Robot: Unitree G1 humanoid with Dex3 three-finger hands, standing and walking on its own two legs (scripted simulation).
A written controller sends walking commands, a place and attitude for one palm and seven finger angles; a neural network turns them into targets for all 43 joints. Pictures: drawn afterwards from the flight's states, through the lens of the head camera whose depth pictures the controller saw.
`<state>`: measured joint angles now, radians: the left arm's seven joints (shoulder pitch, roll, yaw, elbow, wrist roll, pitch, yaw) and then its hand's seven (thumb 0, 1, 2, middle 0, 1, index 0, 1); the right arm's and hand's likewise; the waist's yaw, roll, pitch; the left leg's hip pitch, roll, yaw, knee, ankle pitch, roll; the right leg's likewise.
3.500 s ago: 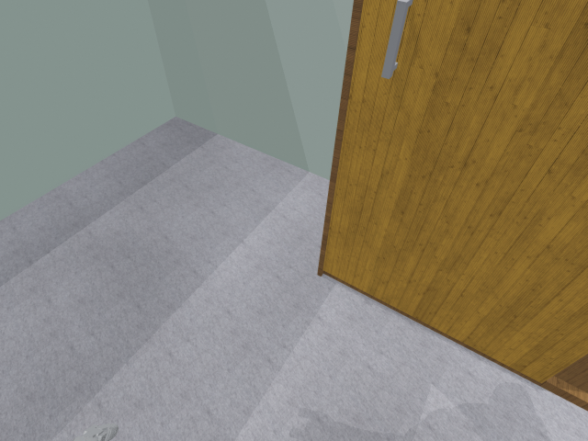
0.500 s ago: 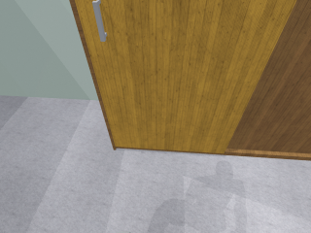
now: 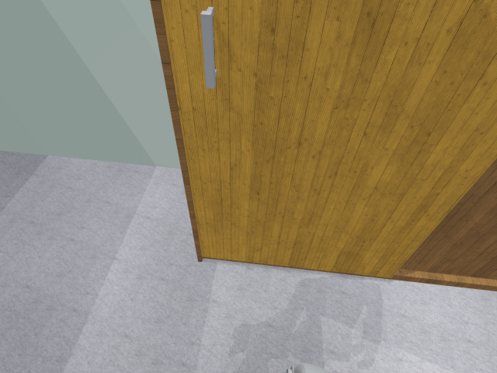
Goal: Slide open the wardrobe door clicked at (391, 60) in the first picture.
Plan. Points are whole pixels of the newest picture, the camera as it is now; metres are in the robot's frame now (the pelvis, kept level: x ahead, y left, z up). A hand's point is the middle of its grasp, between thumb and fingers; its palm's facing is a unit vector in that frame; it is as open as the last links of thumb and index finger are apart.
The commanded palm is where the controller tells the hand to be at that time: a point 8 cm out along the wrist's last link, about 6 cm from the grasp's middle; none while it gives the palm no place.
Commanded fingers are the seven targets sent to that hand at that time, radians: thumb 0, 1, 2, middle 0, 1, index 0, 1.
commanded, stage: take the last steps up to it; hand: left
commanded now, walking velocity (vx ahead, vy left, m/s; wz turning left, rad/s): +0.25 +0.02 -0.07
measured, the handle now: (210, 48) +0.66 +0.13 +0.21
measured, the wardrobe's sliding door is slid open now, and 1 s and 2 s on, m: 0.00 0.00 0.00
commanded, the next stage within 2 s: come to a stop and stand still in 0.22 s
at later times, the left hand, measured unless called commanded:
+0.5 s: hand (168, 331) +0.23 +0.17 -0.17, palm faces +0.05 -0.97 -0.23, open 7.1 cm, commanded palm none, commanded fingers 0.00 0.90 0.90 -0.20 -0.30 -0.20 -0.30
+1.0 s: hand (139, 352) +0.19 +0.22 -0.18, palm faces -0.01 -0.98 -0.21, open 7.3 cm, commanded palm none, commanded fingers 0.00 0.90 0.90 -0.20 -0.30 -0.20 -0.30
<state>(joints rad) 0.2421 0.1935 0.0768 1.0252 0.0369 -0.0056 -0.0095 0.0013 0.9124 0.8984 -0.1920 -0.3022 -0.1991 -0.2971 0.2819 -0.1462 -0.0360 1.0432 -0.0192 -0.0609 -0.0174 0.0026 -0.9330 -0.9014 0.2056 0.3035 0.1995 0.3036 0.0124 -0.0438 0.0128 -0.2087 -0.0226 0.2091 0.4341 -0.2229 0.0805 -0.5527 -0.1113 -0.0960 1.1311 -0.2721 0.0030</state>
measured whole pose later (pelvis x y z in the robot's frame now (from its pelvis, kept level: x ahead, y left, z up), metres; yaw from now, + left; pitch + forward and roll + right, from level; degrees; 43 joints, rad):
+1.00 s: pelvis +0.14 +0.02 +0.00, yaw -3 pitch +0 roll -2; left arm 0.23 0.22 0.08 1.00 0.03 0.07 0.01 0.00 0.91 0.90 -0.19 -0.30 -0.20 -0.30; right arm 0.15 -0.14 -0.04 0.97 -0.03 0.02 -0.02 0.00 -0.91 -0.90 0.21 0.30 0.20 0.30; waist -0.01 0.00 0.05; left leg -0.36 0.09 0.14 0.44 -0.08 0.04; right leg -0.29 -0.04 -0.02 0.86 -0.49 0.03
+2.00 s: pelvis +0.11 +0.05 +0.00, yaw -2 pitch -2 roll +1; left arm 0.21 0.18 0.02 1.13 0.02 0.01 0.03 0.00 0.91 0.90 -0.19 -0.30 -0.20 -0.30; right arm 0.22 -0.17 -0.02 1.13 -0.01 -0.01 -0.03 0.00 -0.93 -0.90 0.21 0.30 0.20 0.30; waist 0.01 -0.02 0.03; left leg -0.16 0.02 0.15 0.42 -0.23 0.02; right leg -0.10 -0.12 -0.06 0.41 -0.28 0.08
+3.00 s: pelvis +0.09 +0.01 +0.00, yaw -1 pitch -1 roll +0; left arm 0.28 0.17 0.01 1.10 0.02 -0.01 0.02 0.00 0.91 0.90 -0.20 -0.30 -0.20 -0.30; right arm 0.26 -0.16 0.00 1.10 -0.01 -0.01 -0.02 0.01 -0.92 -0.90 0.20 0.30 0.20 0.30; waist 0.01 -0.01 0.04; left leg -0.23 0.09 0.10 0.48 -0.22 -0.04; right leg -0.17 -0.06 -0.10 0.50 -0.31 0.01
